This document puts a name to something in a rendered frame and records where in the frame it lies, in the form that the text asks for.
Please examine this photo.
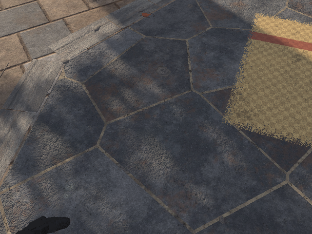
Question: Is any left robot hand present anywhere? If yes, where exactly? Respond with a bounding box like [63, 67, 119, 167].
[16, 215, 70, 234]

